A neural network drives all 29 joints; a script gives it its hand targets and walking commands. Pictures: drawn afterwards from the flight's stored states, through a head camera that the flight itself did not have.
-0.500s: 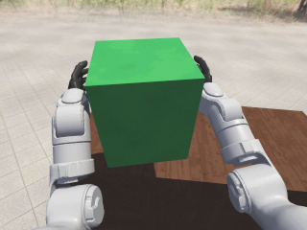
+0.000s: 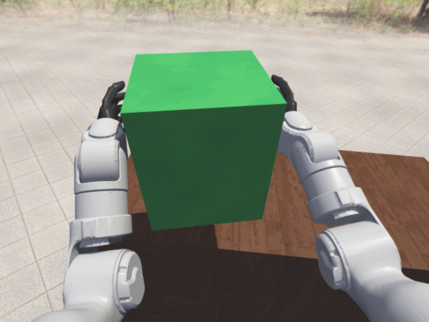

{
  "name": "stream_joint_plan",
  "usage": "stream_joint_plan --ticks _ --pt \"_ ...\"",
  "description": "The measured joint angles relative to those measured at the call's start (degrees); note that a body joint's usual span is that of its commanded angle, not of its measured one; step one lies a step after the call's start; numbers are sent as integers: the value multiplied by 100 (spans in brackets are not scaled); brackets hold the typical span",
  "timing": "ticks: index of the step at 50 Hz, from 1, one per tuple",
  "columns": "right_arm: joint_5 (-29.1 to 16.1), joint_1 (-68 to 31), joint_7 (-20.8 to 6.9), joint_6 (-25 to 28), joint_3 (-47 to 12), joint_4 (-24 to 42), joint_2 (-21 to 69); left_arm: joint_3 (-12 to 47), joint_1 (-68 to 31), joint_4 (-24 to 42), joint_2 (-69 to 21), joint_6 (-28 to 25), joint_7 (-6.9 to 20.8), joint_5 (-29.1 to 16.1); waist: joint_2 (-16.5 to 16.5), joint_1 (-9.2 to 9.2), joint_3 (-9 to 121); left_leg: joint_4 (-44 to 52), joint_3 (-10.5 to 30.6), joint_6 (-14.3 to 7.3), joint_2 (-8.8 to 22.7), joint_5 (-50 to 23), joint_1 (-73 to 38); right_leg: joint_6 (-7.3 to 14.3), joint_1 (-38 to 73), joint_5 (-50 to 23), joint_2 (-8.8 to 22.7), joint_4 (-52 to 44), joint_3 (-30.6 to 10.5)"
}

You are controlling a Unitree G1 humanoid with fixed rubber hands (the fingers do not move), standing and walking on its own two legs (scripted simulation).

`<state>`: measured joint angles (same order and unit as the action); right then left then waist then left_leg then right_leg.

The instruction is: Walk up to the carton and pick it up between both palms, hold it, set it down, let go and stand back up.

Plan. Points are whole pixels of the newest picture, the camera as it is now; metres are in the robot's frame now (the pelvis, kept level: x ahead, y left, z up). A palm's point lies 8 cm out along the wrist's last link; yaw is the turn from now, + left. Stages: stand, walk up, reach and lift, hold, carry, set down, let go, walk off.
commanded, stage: hold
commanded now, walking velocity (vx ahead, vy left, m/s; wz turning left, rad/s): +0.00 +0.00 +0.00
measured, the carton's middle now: (201, 140) +0.38 +0.01 +0.22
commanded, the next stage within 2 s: set down in 0.72 s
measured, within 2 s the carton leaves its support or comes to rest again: neither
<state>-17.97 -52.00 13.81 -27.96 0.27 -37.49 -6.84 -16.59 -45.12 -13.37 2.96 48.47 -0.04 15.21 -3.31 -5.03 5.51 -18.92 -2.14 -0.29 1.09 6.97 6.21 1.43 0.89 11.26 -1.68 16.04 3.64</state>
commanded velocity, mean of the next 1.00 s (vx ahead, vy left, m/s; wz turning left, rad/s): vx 0.00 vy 0.00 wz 0.00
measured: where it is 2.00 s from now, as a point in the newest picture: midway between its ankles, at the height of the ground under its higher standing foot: outside the picture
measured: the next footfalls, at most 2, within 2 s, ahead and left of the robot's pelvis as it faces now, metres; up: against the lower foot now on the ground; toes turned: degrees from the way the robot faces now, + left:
none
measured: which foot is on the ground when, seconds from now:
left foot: down 0.00-1.00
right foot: down 0.00-1.00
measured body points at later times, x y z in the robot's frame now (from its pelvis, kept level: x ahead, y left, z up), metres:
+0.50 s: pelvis +0.00 +0.00 +0.00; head -0.08 +0.03 +0.44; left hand +0.38 +0.16 +0.26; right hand +0.38 -0.14 +0.26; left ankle +0.04 +0.11 -0.75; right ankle -0.02 -0.10 -0.75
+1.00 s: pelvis +0.00 +0.00 +0.00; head -0.07 +0.03 +0.44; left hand +0.39 +0.16 +0.27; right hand +0.39 -0.14 +0.27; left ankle +0.04 +0.11 -0.75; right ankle -0.02 -0.10 -0.75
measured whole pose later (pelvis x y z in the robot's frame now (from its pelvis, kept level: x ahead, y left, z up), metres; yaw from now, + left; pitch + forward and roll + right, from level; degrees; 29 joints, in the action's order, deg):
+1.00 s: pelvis +0.00 +0.00 +0.00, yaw +0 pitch -8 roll +0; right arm -8.9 -50.9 11.5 -18.9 7.7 -38.4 -2.1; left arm -20.6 -48.3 -16.9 1.6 39.1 3.1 19.3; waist -4.5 -4.9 3.2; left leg -17.2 -2.1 -0.4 0.6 6.6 3.1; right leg 1.5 3.4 11.7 -1.3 15.8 3.6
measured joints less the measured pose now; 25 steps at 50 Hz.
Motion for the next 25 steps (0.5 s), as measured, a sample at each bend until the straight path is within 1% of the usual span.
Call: stream_joint_plan --ticks 4,7,10,14,19,25 --pt "-69 97 22 -16 -80 67 -19 10 111 100 -43 32 1 23 -1 -36 -29 -26 3 -2 -4 29 -18 -10 31 13 4 -1 2" --pt "-132 222 48 -18 -155 233 -42 44 221 273 -72 64 -8 17 1 -52 -46 -49 -1 -1 -1 44 -14 -16 34 16 2 2 -3" --pt "-162 307 70 -21 -157 370 -53 63 270 363 -101 57 -41 -14 17 -37 -35 -65 -16 -3 1 54 3 -14 7 24 3 28 -19" --pt "-142 257 64 -36 -102 374 -58 46 197 329 -109 38 -73 -26 55 3 -12 -56 -39 -16 -2 43 29 -21 -46 29 9 62 -41" --pt "-116 180 56 -56 -78 335 -40 19 138 341 -83 87 -72 -29 91 8 -6 -29 -34 -18 -4 20 4 -21 -18 5 8 32 -38" --pt "9 78 26 -119 13 134 1 -71 18 64 -81 57 -15 7 55 41 -6 17 -25 -15 -4 -21 -12 -13 -24 -1 7 39 -29"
